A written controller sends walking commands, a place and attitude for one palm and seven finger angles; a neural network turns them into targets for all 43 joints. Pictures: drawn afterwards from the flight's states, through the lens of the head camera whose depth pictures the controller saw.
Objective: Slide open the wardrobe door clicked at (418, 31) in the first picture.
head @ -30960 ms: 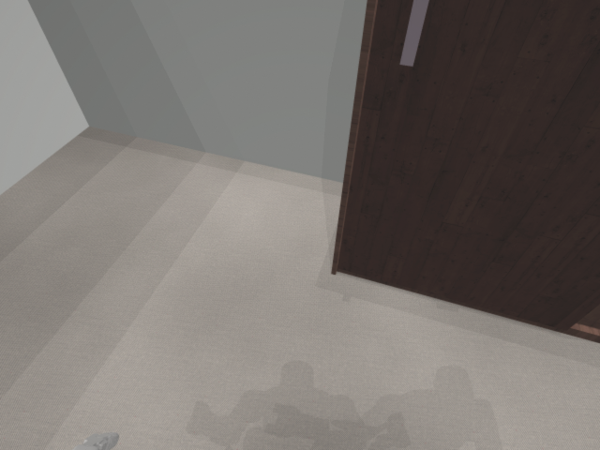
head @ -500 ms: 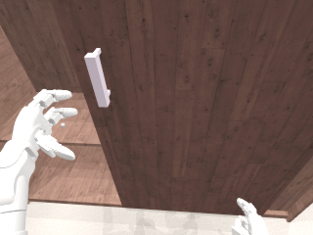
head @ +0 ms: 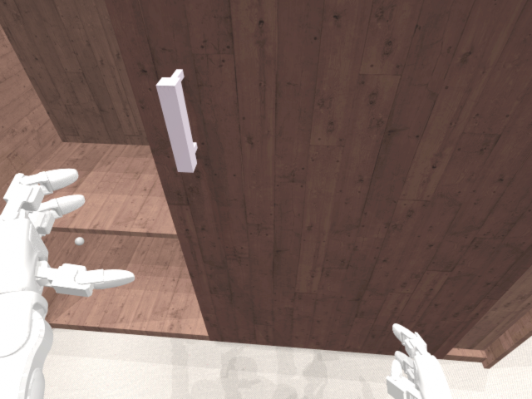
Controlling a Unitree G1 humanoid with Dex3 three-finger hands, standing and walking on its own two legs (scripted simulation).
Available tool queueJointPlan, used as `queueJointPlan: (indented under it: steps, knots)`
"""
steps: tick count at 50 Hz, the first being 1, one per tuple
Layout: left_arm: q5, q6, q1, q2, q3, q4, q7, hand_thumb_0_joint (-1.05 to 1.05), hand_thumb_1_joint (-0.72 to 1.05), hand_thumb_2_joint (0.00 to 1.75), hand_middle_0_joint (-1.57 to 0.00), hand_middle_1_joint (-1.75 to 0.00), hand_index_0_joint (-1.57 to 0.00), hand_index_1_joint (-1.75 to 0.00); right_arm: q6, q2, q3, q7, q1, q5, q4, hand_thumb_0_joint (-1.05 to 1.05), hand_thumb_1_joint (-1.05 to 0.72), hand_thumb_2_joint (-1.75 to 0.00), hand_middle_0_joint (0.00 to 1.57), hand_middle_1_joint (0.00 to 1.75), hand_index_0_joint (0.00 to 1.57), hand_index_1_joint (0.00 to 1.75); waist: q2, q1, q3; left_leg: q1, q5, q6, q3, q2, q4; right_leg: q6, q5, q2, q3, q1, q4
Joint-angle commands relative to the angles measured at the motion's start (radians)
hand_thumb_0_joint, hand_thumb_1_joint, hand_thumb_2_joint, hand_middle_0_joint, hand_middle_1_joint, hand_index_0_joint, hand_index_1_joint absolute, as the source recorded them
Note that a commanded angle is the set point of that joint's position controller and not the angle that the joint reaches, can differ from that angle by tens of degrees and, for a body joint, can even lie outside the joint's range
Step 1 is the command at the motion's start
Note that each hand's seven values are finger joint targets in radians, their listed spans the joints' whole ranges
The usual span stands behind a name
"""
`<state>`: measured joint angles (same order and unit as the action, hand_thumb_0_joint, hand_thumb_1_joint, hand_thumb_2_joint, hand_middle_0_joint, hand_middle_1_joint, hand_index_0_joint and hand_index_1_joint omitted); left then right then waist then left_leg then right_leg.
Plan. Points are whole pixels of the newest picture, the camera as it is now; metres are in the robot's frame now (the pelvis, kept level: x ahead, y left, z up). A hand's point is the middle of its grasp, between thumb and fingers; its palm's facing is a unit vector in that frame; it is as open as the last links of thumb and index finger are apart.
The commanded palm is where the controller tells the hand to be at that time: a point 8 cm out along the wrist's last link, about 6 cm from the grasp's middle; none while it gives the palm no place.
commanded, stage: draw the hand back to the body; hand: left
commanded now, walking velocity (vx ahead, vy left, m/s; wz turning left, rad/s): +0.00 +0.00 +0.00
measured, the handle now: (182, 121) +0.46 +0.20 +0.21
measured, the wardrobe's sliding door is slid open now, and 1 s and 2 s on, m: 0.65 0.65 0.65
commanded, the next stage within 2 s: step back with the hand held close in 0.90 s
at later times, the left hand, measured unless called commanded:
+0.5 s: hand (77, 264) +0.21 +0.26 +0.16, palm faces +0.47 -0.81 -0.35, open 9.0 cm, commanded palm +0.16 +0.29 +0.17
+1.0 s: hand (79, 270) +0.20 +0.25 +0.16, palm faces +0.48 -0.81 -0.35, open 7.4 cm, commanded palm +0.16 +0.29 +0.17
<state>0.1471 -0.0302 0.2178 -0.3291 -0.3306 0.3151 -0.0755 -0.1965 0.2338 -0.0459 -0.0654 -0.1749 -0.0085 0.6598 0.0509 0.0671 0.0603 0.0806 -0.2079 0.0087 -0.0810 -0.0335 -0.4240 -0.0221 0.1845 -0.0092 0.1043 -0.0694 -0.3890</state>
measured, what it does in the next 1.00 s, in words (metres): stands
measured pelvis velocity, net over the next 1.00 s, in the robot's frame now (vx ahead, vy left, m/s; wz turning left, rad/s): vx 0.02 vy -0.01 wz -0.01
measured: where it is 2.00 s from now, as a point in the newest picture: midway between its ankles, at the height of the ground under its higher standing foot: outside the picture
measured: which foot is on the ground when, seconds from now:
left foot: down 0.00-1.00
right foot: down 0.00-1.00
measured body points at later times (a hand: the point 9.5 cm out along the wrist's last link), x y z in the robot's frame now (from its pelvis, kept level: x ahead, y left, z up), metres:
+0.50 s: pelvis +0.02 +0.00 +0.00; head -0.01 -0.02 +0.45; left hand +0.18 +0.30 +0.18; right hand +0.21 -0.23 -0.08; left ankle +0.03 +0.11 -0.74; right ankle +0.03 -0.11 -0.74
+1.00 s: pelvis +0.02 -0.01 +0.00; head -0.01 -0.03 +0.45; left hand +0.17 +0.29 +0.18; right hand +0.20 -0.23 -0.08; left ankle +0.03 +0.11 -0.74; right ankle +0.03 -0.11 -0.74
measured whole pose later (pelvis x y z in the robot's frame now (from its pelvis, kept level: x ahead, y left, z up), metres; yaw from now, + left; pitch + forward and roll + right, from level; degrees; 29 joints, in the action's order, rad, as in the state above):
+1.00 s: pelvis +0.02 -0.01 +0.00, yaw +0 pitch -8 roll +0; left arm 0.09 0.10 0.48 -0.33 -0.32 0.38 -0.13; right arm -0.15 0.22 -0.01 -0.07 -0.19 0.01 0.69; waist 0.07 0.07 0.06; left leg 0.03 -0.22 -0.01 -0.08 -0.05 -0.39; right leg -0.03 0.19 0.01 0.10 -0.02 -0.35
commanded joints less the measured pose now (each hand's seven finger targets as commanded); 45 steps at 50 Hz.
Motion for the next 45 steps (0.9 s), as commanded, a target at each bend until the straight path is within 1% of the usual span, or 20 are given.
queueJointPlan:
  steps: [1,4,6,8,11,12,13,14,17,18,22,26,28,30,32,34,38,39,43,45]
  knots:
    - [-0.042,0.144,-0.155,-0.176,-0.055,0.227,-0.061,0.0,-0.01,0.46,-0.23,-0.83,-0.23,-0.83,-0.046,0.117,0.062,-0.007,0.13,0.007,-0.131,0.0,-0.9,-0.9,0.2,0.3,0.2,0.3,0.021,-0.012,-0.098,-0.008,-0.006,0.007,0.067,0.003,0.124,-0.006,0.042,0.007,-0.079,-0.006,0.101]
    - [-0.052,0.159,-0.123,-0.185,-0.063,0.222,-0.072,0.0,0.1,0.51,-0.23,-0.77,-0.23,-0.77,-0.036,0.117,0.066,-0.011,0.135,0.008,-0.12,0.0,-0.9,-0.9,0.2,0.3,0.2,0.3,0.017,-0.011,-0.077,-0.011,0.013,0.007,0.07,0.0,0.129,-0.007,0.03,0.008,-0.078,-0.001,0.108]
    - [-0.059,0.172,-0.116,-0.184,-0.059,0.251,-0.075,0.0,0.17,0.55,-0.22,-0.73,-0.22,-0.73,-0.035,0.116,0.068,-0.01,0.136,0.011,-0.121,0.0,-0.9,-0.9,0.2,0.3,0.2,0.3,0.043,-0.008,-0.087,-0.015,0.032,0.004,0.074,0.002,0.131,-0.009,0.012,0.008,-0.077,0.014,0.101]
    - [-0.058,0.176,-0.048,-0.185,-0.073,0.241,-0.076,0.0,0.25,0.58,-0.22,-0.68,-0.22,-0.68,-0.032,0.115,0.071,-0.009,0.133,0.013,-0.118,0.0,-0.9,-0.9,0.2,0.3,0.2,0.3,0.014,-0.002,-0.098,-0.021,0.073,0.004,0.076,-0.002,0.128,-0.008,-0.016,0.007,-0.074,0.029,0.097]
    - [-0.055,0.18,0.015,-0.186,-0.085,0.26,-0.073,0.0,0.36,0.64,-0.22,-0.62,-0.22,-0.62,-0.025,0.112,0.074,-0.004,0.132,0.015,-0.123,0.0,-0.9,-0.9,0.2,0.3,0.2,0.3,0.021,0.004,-0.092,-0.015,0.134,0.003,0.068,0.001,0.115,-0.008,-0.068,0.006,-0.075,0.045,0.091]
    - [-0.057,0.179,0.046,-0.194,-0.097,0.254,-0.072,0.0,0.39,0.65,-0.22,-0.6,-0.22,-0.6,-0.023,0.114,0.077,-0.003,0.13,0.013,-0.121,0.0,-0.9,-0.9,0.2,0.3,0.2,0.3,0.004,0.005,-0.092,-0.017,0.148,0.002,0.068,0.0,0.114,-0.008,-0.078,0.008,-0.074,0.048,0.092]
    - [-0.053,0.177,0.072,-0.177,-0.087,0.244,-0.068,0.0,0.43,0.67,-0.22,-0.58,-0.22,-0.58,-0.019,0.11,0.078,-0.002,0.13,0.013,-0.124,0.0,-0.9,-0.9,0.2,0.3,0.2,0.3,-0.006,0.003,-0.075,-0.012,0.151,0.003,0.063,-0.003,0.114,-0.005,-0.083,0.005,-0.074,0.04,0.092]
    - [-0.052,0.177,0.078,-0.186,-0.099,0.252,-0.068,0.0,0.47,0.69,-0.22,-0.55,-0.22,-0.55,-0.014,0.112,0.079,-0.001,0.128,0.013,-0.127,0.0,-0.9,-0.9,0.2,0.3,0.2,0.3,-0.013,0.004,-0.074,-0.006,0.154,0.003,0.062,-0.002,0.11,-0.005,-0.087,0.005,-0.075,0.042,0.092]
    - [-0.055,0.178,0.108,-0.194,-0.109,0.264,-0.066,0.0,0.57,0.74,-0.21,-0.49,-0.21,-0.49,-0.008,0.111,0.083,-0.001,0.129,0.01,-0.131,0.0,-0.9,-0.9,0.2,0.3,0.2,0.3,0.024,0.004,-0.056,-0.009,0.159,0.003,0.056,-0.002,0.104,-0.005,-0.091,0.005,-0.078,0.029,0.097]
    - [-0.054,0.178,0.116,-0.179,-0.096,0.265,-0.065,0.0,0.61,0.76,-0.21,-0.47,-0.21,-0.47,-0.007,0.109,0.082,-0.001,0.125,0.011,-0.134,0.0,-0.9,-0.9,0.2,0.3,0.2,0.3,0.025,0.001,-0.056,-0.006,0.16,0.001,0.059,-0.003,0.106,-0.004,-0.089,0.003,-0.077,0.029,0.093]
    - [-0.056,0.183,0.16,-0.205,-0.122,0.298,-0.068,0.0,0.75,0.83,-0.21,-0.38,-0.21,-0.38,-0.008,0.112,0.088,-0.004,0.121,0.012,-0.141,0.0,-0.9,-0.9,0.2,0.3,0.2,0.3,0.011,0.005,-0.082,-0.019,0.171,0.006,0.053,-0.001,0.096,-0.002,-0.109,0.003,-0.08,0.037,0.092]
    - [-0.055,0.184,0.186,-0.185,-0.103,0.306,-0.067,0.0,0.9,0.9,-0.2,-0.3,-0.2,-0.3,-0.006,0.108,0.088,-0.005,0.119,0.01,-0.146,0.0,-0.9,-0.9,0.2,0.3,0.2,0.3,0.009,0.0,-0.058,-0.018,0.164,0.008,0.047,0.001,0.088,0.001,-0.104,0.001,-0.082,0.017,0.1]
    - [-0.058,0.181,0.162,-0.184,-0.099,0.295,-0.07,0.0,0.9,0.9,-0.2,-0.3,-0.2,-0.3,-0.007,0.106,0.087,-0.01,0.12,0.011,-0.14,0.0,-0.9,-0.9,0.2,0.3,0.2,0.3,0.031,-0.006,-0.038,-0.016,0.132,0.01,0.042,0.003,0.089,0.003,-0.081,-0.002,-0.086,0.002,0.112]
    - [-0.059,0.184,0.143,-0.191,-0.102,0.292,-0.074,0.0,0.9,0.9,-0.2,-0.3,-0.2,-0.3,-0.007,0.107,0.086,-0.016,0.123,0.012,-0.141,0.0,-0.9,-0.9,0.2,0.3,0.2,0.3,-0.009,-0.005,-0.035,-0.016,0.108,0.014,0.044,0.005,0.089,0.004,-0.054,-0.001,-0.084,-0.004,0.121]
    - [-0.063,0.186,0.134,-0.198,-0.107,0.3,-0.076,0.0,0.9,0.9,-0.2,-0.3,-0.2,-0.3,-0.01,0.106,0.087,-0.018,0.124,0.012,-0.138,0.0,-0.9,-0.9,0.2,0.3,0.2,0.3,0.021,-0.005,-0.047,-0.031,0.109,0.016,0.04,0.008,0.086,0.002,-0.056,-0.003,-0.09,-0.002,0.125]
    - [-0.057,0.182,0.147,-0.18,-0.093,0.269,-0.074,0.0,0.9,0.9,-0.2,-0.3,-0.2,-0.3,-0.007,0.101,0.084,-0.02,0.128,0.012,-0.138,0.0,-0.9,-0.9,0.2,0.3,0.2,0.3,-0.012,-0.005,-0.025,-0.023,0.091,0.017,0.039,0.008,0.089,0.006,-0.033,-0.004,-0.09,-0.012,0.135]
    - [-0.061,0.187,0.143,-0.186,-0.098,0.281,-0.074,0.0,0.9,0.9,-0.2,-0.3,-0.2,-0.3,-0.012,0.099,0.08,-0.017,0.128,0.015,-0.136,0.0,-0.9,-0.9,0.2,0.3,0.2,0.3,0.031,-0.001,-0.036,-0.026,0.095,0.014,0.044,0.009,0.095,0.002,-0.039,-0.004,-0.088,0.003,0.13]
    - [-0.059,0.188,0.148,-0.186,-0.1,0.276,-0.074,0.0,0.9,0.9,-0.2,-0.3,-0.2,-0.3,-0.011,0.098,0.081,-0.017,0.131,0.014,-0.136,0.0,-0.9,-0.9,0.2,0.3,0.2,0.3,0.012,0.0,-0.035,-0.026,0.096,0.014,0.043,0.009,0.095,0.003,-0.037,-0.002,-0.089,0.003,0.134]
    - [-0.059,0.189,0.164,-0.19,-0.109,0.273,-0.072,0.0,0.9,0.9,-0.2,-0.3,-0.2,-0.3,-0.012,0.098,0.081,-0.017,0.131,0.015,-0.136,0.0,-0.9,-0.9,0.2,0.3,0.2,0.3,0.013,0.003,-0.041,-0.027,0.114,0.013,0.041,0.008,0.095,0.004,-0.061,-0.002,-0.087,0.013,0.128]
    - [-0.056,0.19,0.173,-0.189,-0.111,0.264,-0.071,0.0,0.9,0.9,-0.2,-0.3,-0.2,-0.3,-0.011,0.096,0.082,-0.017,0.131,0.016,-0.135,0.0,-0.9,-0.9,0.2,0.3,0.2,0.3,-0.018,0.003,-0.039,-0.026,0.111,0.015,0.039,0.009,0.093,0.006,-0.061,-0.002,-0.089,0.009,0.132]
